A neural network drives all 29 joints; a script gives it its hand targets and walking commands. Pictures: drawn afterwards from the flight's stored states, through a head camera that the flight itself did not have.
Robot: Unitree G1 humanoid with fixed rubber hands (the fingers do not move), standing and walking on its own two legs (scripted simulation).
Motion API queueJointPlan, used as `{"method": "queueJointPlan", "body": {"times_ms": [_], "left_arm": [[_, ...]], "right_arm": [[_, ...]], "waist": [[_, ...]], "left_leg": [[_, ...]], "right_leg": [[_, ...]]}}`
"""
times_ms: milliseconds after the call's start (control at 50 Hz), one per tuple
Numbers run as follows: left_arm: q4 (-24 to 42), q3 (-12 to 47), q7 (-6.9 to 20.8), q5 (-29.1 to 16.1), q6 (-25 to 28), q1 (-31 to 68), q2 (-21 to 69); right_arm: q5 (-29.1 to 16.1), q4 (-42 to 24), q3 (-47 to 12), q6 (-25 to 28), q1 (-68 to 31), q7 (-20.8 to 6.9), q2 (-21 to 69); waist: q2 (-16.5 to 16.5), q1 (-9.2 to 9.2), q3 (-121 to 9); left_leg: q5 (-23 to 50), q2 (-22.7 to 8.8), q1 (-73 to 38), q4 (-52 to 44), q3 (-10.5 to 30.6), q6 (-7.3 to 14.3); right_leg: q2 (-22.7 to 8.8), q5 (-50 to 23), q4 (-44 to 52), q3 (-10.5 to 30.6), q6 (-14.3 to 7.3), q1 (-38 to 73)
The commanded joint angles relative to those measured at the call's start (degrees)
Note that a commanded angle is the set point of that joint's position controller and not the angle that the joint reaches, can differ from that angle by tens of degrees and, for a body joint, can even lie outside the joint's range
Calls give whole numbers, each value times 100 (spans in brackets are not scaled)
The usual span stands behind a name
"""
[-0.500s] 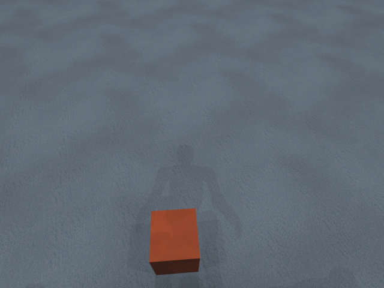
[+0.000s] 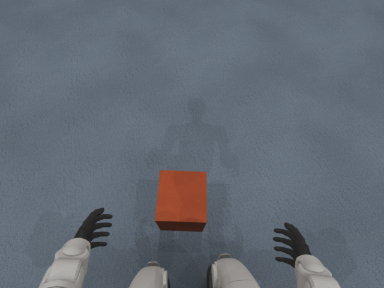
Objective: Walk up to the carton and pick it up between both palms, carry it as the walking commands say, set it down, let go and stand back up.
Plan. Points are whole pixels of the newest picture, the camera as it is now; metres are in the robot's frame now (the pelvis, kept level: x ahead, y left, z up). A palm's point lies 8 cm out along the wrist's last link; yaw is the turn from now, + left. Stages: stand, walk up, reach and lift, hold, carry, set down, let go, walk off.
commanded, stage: reach and lift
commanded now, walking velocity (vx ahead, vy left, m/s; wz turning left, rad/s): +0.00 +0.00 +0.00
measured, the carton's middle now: (182, 202) +0.42 +0.01 -0.61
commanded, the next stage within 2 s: none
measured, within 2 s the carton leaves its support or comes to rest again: neither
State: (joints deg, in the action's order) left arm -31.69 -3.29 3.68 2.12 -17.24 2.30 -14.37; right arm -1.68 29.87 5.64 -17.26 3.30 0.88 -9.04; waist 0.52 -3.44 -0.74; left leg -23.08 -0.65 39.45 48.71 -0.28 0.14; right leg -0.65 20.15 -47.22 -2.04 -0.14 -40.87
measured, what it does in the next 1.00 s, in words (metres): lowers itself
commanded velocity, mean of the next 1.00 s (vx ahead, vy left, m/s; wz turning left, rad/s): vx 0.00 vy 0.00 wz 0.00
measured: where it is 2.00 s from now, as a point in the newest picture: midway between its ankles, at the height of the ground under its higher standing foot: outside the picture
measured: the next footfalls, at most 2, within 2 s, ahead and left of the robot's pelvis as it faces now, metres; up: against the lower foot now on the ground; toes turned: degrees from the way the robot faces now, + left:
none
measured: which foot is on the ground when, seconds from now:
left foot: down 0.00-1.00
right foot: down 0.00-1.00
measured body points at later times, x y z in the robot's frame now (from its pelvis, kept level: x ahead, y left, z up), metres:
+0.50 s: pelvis -0.06 +0.01 -0.04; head +0.13 +0.01 +0.36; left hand +0.34 +0.21 -0.14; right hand +0.28 -0.22 -0.15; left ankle +0.00 +0.12 -0.70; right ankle +0.02 -0.12 -0.70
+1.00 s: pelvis -0.06 +0.00 -0.08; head +0.23 +0.00 +0.27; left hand +0.47 +0.19 -0.18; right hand +0.42 -0.20 -0.18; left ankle +0.00 +0.12 -0.70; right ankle +0.02 -0.12 -0.70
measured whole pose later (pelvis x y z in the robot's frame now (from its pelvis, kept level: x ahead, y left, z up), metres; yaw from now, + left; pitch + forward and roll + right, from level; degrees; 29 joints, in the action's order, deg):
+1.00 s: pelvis -0.06 +0.00 -0.08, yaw +0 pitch +43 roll +0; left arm -55.9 -14.7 1.7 0.5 -6.4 62.7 -17.7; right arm -0.4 44.5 18.0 -7.7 -54.5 6.7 -7.4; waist 0.6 -2.7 -4.4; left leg -19.0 -0.1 86.2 62.0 0.1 0.0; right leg -1.4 16.0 -60.0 -2.1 -0.5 -87.3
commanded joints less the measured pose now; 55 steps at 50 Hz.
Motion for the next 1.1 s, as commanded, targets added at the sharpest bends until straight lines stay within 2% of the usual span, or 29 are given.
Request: {"method": "queueJointPlan", "body": {"times_ms": [0, 180, 300, 400, 540, 740, 920, 1080], "left_arm": [[416, -266, -40, -32, 116, 471, -553], [252, -343, -76, -43, -80, 2050, -627], [-126, -339, -124, -134, -205, 3255, -625], [-604, -533, -161, -99, -110, 4017, -612], [-1038, -740, -210, -88, 248, 5155, -721], [-1676, -954, -240, -266, 886, 6317, -900], [-1885, -1200, -216, -175, 1196, 7329, -1059], [-1617, -1404, -134, -2, 1239, 7459, -975]], "right_arm": [[-53, -585, 100, 112, -233, 62, -498], [-50, -685, 257, -149, -1612, 193, -428], [-60, -358, 481, -281, -2759, 257, -431], [-29, 23, 653, -197, -3555, 285, -338], [-34, 335, 816, 187, -4643, 392, -319], [-58, 693, 912, 783, -5766, 609, -276], [115, 874, 1237, 1063, -6795, 601, -325], [320, 807, 1521, 1152, -6949, 447, -273]], "waist": [[180, 31, -2186], [161, 3, -2009], [192, -87, -2303], [178, -64, -2748], [289, -42, -3730], [211, -39, -4956], [228, 86, -5806], [255, 38, -6256]], "left_leg": [[2424, 272, -691, -240, 283, 20], [573, 229, -129, -190, 184, 42], [151, 221, 209, -5, 183, 44], [270, 268, 661, 162, 187, 22], [566, 369, 1108, 407, 145, -41], [1590, 509, 1924, 772, 60, -105], [2109, 515, 2431, 854, 16, -135], [2600, 499, 2448, 820, 10, -169]], "right_leg": [[238, -2474, 80, 229, 111, 833], [203, -579, -55, 28, 84, 134], [214, -203, -276, -50, 66, -269], [209, -356, -459, -51, 78, -585], [263, -719, -704, -52, 122, -870], [398, -1774, -1038, 53, 187, -948], [409, -2521, -1187, 199, 207, -813], [373, -3082, -1157, 142, 213, -831]]}}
